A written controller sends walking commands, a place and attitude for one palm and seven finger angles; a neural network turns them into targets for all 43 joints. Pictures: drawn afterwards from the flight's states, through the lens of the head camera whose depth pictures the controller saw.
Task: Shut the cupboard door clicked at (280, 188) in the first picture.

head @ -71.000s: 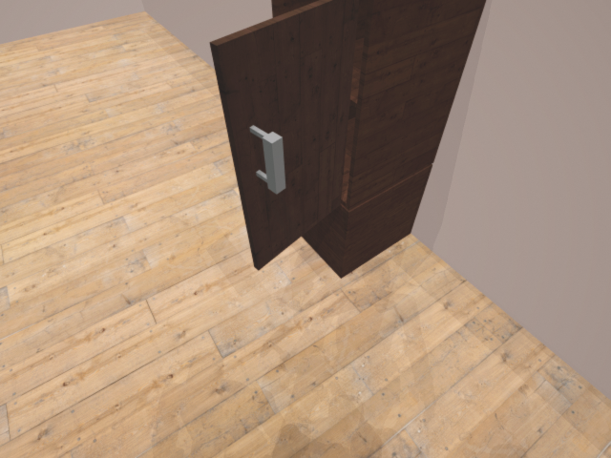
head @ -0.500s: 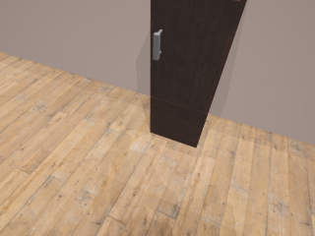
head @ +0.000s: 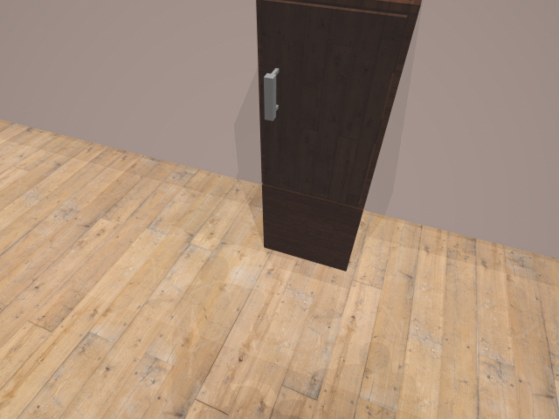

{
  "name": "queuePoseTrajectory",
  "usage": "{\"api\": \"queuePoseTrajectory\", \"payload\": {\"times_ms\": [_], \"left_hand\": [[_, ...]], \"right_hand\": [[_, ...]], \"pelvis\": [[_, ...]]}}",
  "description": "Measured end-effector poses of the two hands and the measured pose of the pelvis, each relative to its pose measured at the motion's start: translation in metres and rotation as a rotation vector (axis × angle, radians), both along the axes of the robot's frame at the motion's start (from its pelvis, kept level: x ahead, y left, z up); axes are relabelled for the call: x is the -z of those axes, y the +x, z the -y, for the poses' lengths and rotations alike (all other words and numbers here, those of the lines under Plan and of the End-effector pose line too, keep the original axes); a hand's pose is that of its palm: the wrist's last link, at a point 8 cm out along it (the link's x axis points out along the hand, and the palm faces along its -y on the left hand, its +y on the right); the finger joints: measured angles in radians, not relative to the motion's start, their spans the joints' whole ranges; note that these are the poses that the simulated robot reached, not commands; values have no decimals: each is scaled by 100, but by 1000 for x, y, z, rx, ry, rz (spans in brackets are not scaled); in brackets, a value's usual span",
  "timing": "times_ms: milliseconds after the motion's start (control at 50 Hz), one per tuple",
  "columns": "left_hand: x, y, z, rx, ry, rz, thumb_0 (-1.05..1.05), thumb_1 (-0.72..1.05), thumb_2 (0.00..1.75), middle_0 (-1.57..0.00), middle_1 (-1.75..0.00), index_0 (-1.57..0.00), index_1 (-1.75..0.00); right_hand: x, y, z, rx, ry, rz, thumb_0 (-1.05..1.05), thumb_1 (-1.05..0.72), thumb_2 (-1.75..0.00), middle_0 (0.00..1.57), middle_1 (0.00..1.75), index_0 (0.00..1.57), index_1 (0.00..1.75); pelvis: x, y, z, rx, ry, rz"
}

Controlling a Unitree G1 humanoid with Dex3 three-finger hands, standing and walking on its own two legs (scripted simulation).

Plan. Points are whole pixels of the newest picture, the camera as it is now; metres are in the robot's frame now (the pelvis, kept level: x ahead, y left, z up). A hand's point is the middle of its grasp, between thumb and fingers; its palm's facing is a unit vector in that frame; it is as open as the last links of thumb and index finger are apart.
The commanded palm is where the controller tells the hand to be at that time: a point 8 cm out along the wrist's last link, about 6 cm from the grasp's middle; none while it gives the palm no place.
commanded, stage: let the arm hang, fingers relaxed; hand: left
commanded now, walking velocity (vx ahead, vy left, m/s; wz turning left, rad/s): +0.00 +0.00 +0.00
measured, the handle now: (273, 94) +0.92 +0.06 +0.02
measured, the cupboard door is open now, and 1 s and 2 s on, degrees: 0 0 0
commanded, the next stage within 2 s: look to check the result in 0.14 s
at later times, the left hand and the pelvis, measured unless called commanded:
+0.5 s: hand out of the picture -0.04 +0.16 -0.18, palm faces +0.04 -0.98 -0.17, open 7.4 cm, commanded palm none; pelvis +0.00 +0.00 +0.00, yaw +0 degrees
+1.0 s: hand out of the picture +0.01 +0.17 -0.17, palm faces +0.02 -0.98 -0.20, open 7.4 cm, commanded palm none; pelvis +0.01 +0.00 +0.00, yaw +0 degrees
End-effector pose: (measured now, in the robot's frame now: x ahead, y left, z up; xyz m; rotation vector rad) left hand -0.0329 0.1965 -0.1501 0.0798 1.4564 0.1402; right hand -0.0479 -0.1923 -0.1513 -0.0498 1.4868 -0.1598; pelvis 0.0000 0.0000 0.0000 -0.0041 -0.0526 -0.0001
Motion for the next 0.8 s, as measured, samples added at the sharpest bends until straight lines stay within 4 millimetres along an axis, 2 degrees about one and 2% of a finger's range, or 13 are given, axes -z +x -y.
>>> {"api": "queuePoseTrajectory", "payload": {"times_ms": [160,440,600,800], "left_hand": [[0,-5,-3,-5,1,-8,0,91,90,-20,-30,-20,-30],[-3,-12,-16,-1,32,-34,0,91,90,-20,-30,-19,-30],[-5,-2,-19,5,39,-19,0,91,90,-20,-30,-19,-30],[-6,20,-21,21,51,17,0,91,90,-20,-30,-20,-30]], "right_hand": [[-1,1,-2,4,-7,10,0,-91,-90,20,29,20,29],[-2,16,9,-9,-30,37,0,-91,-90,20,29,20,29],[-2,22,16,-19,-39,41,0,-91,-90,20,29,20,29],[-3,33,25,-25,-48,52,0,-91,-90,20,29,20,29]], "pelvis": [[0,-1,-4,2,0,-7],[0,-1,-5,6,1,-8],[0,1,-3,3,2,-10],[-1,6,0,3,4,-9]]}}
